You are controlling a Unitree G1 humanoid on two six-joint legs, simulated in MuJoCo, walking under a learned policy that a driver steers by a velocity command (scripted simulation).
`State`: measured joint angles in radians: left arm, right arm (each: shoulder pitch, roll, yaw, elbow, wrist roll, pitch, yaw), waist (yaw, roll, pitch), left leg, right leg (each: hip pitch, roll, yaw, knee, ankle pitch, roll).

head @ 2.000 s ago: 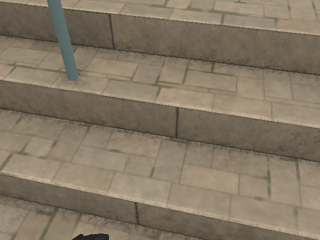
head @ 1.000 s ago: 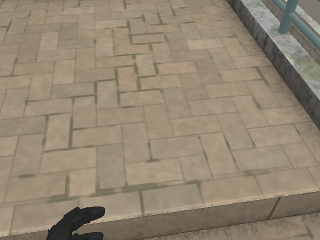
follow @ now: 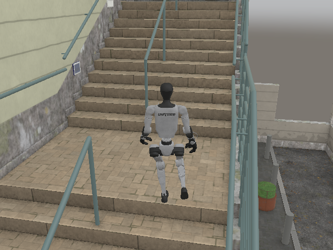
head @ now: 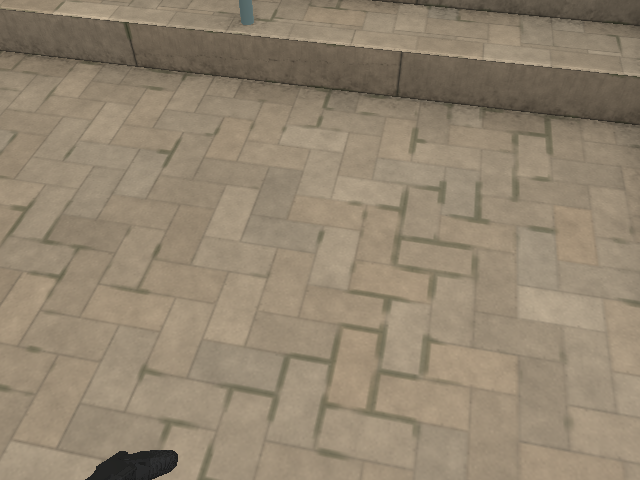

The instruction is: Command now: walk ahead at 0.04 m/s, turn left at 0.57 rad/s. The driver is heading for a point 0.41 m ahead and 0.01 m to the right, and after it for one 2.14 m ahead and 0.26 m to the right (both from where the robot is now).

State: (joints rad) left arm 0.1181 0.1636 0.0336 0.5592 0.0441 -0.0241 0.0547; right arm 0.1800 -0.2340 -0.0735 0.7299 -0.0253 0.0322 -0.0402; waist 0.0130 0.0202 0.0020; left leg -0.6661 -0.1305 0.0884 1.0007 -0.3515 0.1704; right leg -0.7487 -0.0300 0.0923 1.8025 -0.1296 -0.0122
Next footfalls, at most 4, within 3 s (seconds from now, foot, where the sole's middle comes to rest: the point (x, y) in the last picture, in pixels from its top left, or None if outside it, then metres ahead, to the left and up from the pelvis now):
0.54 right None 0.23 -0.18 -0.70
1.08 left None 0.24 0.02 -0.70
1.56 right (429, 427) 0.59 -0.18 -0.70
2.16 left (391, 276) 0.98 -0.13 -0.70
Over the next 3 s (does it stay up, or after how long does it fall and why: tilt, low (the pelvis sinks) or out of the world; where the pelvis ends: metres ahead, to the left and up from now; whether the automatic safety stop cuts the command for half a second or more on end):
stays up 1.26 -0.24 0.08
